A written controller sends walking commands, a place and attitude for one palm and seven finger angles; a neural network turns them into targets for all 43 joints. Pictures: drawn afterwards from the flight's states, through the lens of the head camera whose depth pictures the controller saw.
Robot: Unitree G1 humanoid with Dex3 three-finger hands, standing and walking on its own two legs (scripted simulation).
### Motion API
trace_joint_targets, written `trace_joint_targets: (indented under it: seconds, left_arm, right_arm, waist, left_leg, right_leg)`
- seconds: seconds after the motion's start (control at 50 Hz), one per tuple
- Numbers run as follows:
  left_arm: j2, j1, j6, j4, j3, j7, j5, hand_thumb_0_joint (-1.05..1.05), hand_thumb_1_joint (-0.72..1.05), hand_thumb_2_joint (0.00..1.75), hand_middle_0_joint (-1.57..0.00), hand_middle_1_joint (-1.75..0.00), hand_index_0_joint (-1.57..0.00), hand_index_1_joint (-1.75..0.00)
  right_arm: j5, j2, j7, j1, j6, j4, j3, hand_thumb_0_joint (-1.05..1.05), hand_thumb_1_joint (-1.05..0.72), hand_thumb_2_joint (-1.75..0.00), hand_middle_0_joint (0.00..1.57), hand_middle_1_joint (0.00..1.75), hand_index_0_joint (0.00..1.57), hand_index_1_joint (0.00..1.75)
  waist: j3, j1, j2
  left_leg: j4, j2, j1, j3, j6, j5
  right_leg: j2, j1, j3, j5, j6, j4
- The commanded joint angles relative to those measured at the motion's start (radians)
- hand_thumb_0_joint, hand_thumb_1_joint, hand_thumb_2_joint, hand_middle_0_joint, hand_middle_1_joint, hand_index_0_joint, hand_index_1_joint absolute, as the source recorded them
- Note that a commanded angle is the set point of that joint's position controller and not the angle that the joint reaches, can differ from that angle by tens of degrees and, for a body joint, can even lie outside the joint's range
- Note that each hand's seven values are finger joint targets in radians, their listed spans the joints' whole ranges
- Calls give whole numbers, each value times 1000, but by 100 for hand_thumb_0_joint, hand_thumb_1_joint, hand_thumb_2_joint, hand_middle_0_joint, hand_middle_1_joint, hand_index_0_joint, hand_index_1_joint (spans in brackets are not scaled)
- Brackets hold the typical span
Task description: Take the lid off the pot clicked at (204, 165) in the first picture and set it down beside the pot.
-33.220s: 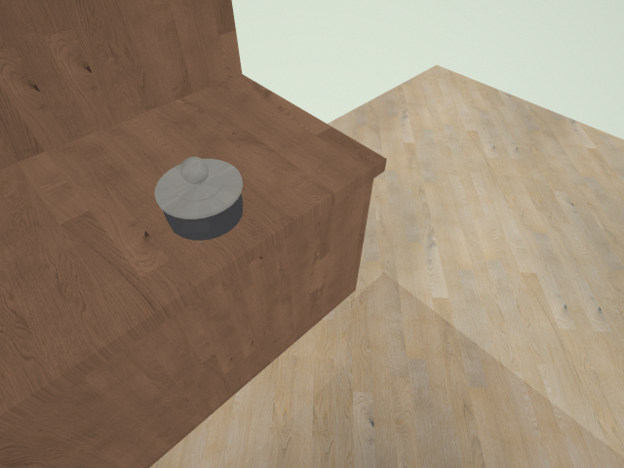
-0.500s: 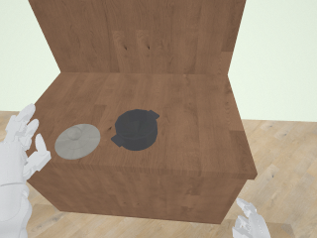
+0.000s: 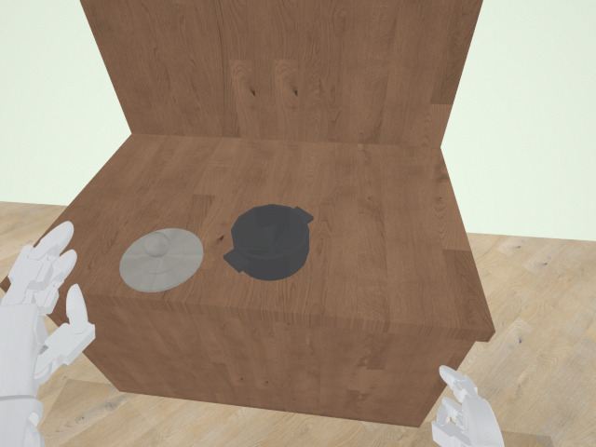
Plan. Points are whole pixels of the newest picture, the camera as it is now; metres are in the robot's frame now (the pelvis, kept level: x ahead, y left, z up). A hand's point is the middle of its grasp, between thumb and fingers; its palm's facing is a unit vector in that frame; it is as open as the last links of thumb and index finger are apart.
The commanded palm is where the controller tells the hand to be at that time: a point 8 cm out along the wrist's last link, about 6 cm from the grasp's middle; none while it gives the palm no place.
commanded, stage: step back with the hand held close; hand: left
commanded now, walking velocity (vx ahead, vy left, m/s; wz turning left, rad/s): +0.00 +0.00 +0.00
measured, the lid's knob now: (156, 244) +0.49 +0.37 -0.07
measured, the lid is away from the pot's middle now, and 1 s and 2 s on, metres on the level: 0.24 0.24 0.24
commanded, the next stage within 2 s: stop stepping back and stand still in 1.56 s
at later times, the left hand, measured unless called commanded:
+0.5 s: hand (72, 342) +0.17 +0.26 +0.14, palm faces +0.20 -0.83 -0.52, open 7.4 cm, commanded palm +0.11 +0.31 +0.17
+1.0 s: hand (19, 397) +0.11 +0.27 +0.15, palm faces +0.30 -0.83 -0.48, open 7.4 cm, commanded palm +0.05 +0.31 +0.17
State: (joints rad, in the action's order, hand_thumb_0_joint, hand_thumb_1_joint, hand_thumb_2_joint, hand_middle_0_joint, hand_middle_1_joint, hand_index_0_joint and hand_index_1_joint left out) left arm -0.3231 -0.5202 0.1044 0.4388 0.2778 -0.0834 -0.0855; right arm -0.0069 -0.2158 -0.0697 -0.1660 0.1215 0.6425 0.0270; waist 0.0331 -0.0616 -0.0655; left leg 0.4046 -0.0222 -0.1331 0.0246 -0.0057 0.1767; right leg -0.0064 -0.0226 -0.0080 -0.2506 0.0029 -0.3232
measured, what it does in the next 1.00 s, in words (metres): shifts its weight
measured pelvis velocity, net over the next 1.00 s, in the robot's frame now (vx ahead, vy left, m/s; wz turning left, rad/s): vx -0.09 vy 0.04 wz -0.02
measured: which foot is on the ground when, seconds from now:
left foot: down 0.00-1.00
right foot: down 0.00-1.00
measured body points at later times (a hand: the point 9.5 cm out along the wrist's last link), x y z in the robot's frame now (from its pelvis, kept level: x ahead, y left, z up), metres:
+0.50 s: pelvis -0.03 +0.03 -0.01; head +0.02 +0.05 +0.43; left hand +0.15 +0.30 +0.17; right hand +0.14 -0.21 -0.09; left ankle +0.03 +0.11 -0.74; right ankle -0.04 -0.12 -0.74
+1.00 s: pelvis -0.09 +0.04 -0.03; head -0.05 +0.06 +0.42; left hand +0.09 +0.31 +0.18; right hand +0.09 -0.19 -0.09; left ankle +0.03 +0.12 -0.74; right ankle -0.08 -0.11 -0.74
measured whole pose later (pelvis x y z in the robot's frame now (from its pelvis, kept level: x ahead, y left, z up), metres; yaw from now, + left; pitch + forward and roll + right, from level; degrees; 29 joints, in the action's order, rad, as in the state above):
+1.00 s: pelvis -0.09 +0.04 -0.03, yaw -1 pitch +0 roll -4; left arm -0.42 -0.61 0.24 0.65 0.41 -0.11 -0.05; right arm -0.01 -0.19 -0.05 -0.20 0.15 0.53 0.01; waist 0.08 0.00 -0.02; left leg 0.64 -0.04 -0.50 0.04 -0.05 0.15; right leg -0.02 0.30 -0.03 -0.30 0.03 -0.60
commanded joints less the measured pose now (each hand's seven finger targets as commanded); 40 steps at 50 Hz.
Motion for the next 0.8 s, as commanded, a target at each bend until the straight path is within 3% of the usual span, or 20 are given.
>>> trace_joint_targets:
  seconds: [0.0, 0.02, 0.04, 0.06, 0.1, 0.14, 0.16, 0.24, 0.26, 0.34, 0.36, 0.42, 0.46, 0.52, 0.56, 0.6, 0.66, 0.74, 0.76, 0.78]
  left_arm:
    - [-172, 87, 74, 237, 107, -16, 0, 0, 90, 90, -20, -30, -20, -30]
    - [-158, 69, 69, 217, 99, -17, -1, 0, 90, 90, -20, -30, -20, -30]
    - [-358, 274, 120, 368, 294, -28, 8, 0, 90, 90, -20, -30, -20, -30]
    - [-349, 288, 145, 340, 288, -23, 8, 0, 90, 90, -20, -30, -20, -30]
    - [-208, 85, 138, 170, 195, -1, 15, 0, 90, 90, -20, -30, -20, -30]
    - [-161, 10, 141, 193, 151, 17, 17, 0, 90, 90, -20, -30, -20, -30]
    - [-166, -18, 147, 220, 158, 21, 16, 0, 90, 90, -20, -30, -20, -30]
    - [-204, -103, 149, 314, 201, 20, 18, 0, 90, 90, -20, -30, -20, -30]
    - [-240, -112, 152, 344, 231, 13, 16, 0, 90, 90, -20, -30, -20, -30]
    - [-241, -160, 159, 424, 245, -1, 12, 0, 90, 90, -20, -30, -20, -30]
    - [-267, -162, 158, 439, 265, -8, 10, 0, 90, 90, -20, -30, -20, -30]
    - [-241, -179, 160, 456, 254, -15, 9, 0, 90, 90, -20, -30, -20, -30]
    - [-247, -184, 159, 451, 266, -22, 11, 0, 90, 90, -20, -30, -20, -30]
    - [-227, -169, 159, 420, 256, -24, 14, 0, 90, 90, -20, -30, -20, -30]
    - [-241, -172, 160, 395, 270, -27, 16, 0, 90, 90, -20, -30, -20, -30]
    - [-221, -157, 167, 381, 244, -27, 11, 0, 90, 90, -20, -30, -20, -30]
    - [-247, -118, 176, 390, 248, -38, 16, 0, 90, 90, -20, -30, -20, -30]
    - [-223, -87, 190, 396, 227, -47, 19, 0, 90, 90, -20, -30, -20, -30]
    - [-245, -86, 194, 405, 244, -51, 22, 0, 90, 90, -20, -30, -20, -30]
    - [-220, -83, 198, 416, 228, -50, 24, 0, 90, 90, -20, -30, -20, -30]
  right_arm:
    - [0, -105, -8, 151, 61, -175, -43, 0, -90, -90, 20, 30, 20, 30]
    - [0, -102, -9, 151, 60, -172, -42, 0, -90, -90, 20, 30, 20, 30]
    - [-10, -120, -1, 137, 34, -215, -42, 0, -90, -90, 20, 30, 20, 30]
    - [-6, -100, -2, 135, 25, -194, -37, 0, -90, -90, 20, 30, 20, 30]
    - [-5, -104, 13, 107, 16, -181, -53, 0, -90, -90, 20, 30, 20, 30]
    - [-10, -120, 23, 99, 7, -211, -66, 0, -90, -90, 20, 30, 20, 30]
    - [-11, -120, 23, 98, 6, -223, -68, 0, -90, -90, 20, 30, 20, 30]
    - [-17, -122, 23, 81, -20, -259, -80, 0, -90, -90, 20, 30, 20, 30]
    - [-18, -122, 20, 84, -23, -263, -80, 0, -90, -90, 20, 30, 20, 30]
    - [-22, -116, 18, 64, -29, -281, -82, 0, -90, -90, 20, 30, 20, 30]
    - [-22, -117, 15, 62, -26, -279, -84, 0, -90, -90, 20, 30, 20, 30]
    - [-19, -116, 18, 41, -4, -276, -86, 0, -90, -90, 20, 30, 20, 30]
    - [-16, -118, 17, 32, 12, -269, -89, 0, -90, -90, 20, 30, 20, 30]
    - [-23, -123, 17, 24, 28, -268, -89, 0, -90, -90, 20, 30, 20, 30]
    - [-28, -120, 13, 17, 29, -270, -93, 0, -90, -90, 20, 30, 20, 30]
    - [-27, -109, 11, 16, 29, -267, -91, 0, -90, -90, 20, 30, 20, 30]
    - [-16, -103, 5, 15, 32, -247, -92, 0, -90, -90, 20, 30, 20, 30]
    - [-15, -107, 0, 34, 42, -253, -84, 0, -90, -90, 20, 30, 20, 30]
    - [-16, -113, -5, 40, 44, -259, -84, 0, -90, -90, 20, 30, 20, 30]
    - [-17, -120, -6, 40, 51, -268, -78, 0, -90, -90, 20, 30, 20, 30]
  waist:
    - [-62, 4, -3]
    - [-34, 6, -2]
    - [48, 16, 12]
    - [56, 31, 21]
    - [39, 39, 110]
    - [-27, 42, 71]
    - [-64, 40, 45]
    - [-151, 37, 72]
    - [-167, 35, 40]
    - [-199, 34, -57]
    - [-202, 34, -68]
    - [-179, 39, -140]
    - [-161, 42, -144]
    - [-122, 50, -68]
    - [-118, 58, 31]
    - [-88, 70, 106]
    - [-69, 81, 125]
    - [-73, 75, 43]
    - [-75, 72, -11]
    - [-66, 71, -100]
  left_leg:
    - [-46, -6, 149, -7, -23, -57]
    - [-50, -8, 135, -7, -21, -55]
    - [-11, -17, 45, -16, -44, 46]
    - [11, -11, 16, -24, -41, 84]
    - [56, -18, 9, -30, -43, 63]
    - [63, -35, 9, -25, -49, -6]
    - [49, -41, 12, -23, -51, -45]
    - [58, -72, 14, -32, -60, -226]
    - [54, -79, 14, -37, -62, -267]
    - [45, -121, -10, -71, -68, -351]
    - [34, -130, -23, -90, -72, -338]
    - [-1, -168, -61, -119, -79, -250]
    - [-20, -183, -110, -136, -85, -143]
    - [-2, -167, -222, -128, -74, 99]
    - [38, -118, -258, -108, -56, 247]
    - [109, -75, -234, -87, -38, 303]
    - [192, -44, -189, -81, -26, 278]
    - [72, -99, -228, -131, -40, 277]
    - [8, -122, -253, -156, -47, 323]
    - [-79, -163, -319, -202, -59, 430]
  right_leg:
    - [-3, 189, -14, 111, -25, 89]
    - [-6, 193, -18, 110, -26, 87]
    - [35, 273, 103, 159, -22, 118]
    - [63, 278, 112, 154, -31, 119]
    - [79, 300, 124, 166, -25, 102]
    - [85, 268, 102, 243, -15, 46]
    - [82, 242, 83, 273, -10, 15]
    - [70, 211, 38, 361, 9, -84]
    - [68, 207, 34, 357, 10, -104]
    - [43, 212, -2, 259, 19, -192]
    - [38, 214, -4, 208, 19, -206]
    - [26, 253, -21, 2, 20, -253]
    - [26, 248, -26, -56, 18, -255]
    - [32, 212, -22, 8, 16, -226]
    - [54, 224, 16, 56, 4, -179]
    - [100, 329, 78, 9, -19, -111]
    - [151, 437, 152, -37, -54, -53]
    - [90, 391, 67, -23, -17, -143]
    - [61, 362, 40, -67, -5, -172]
    - [24, 310, 6, -119, 6, -238]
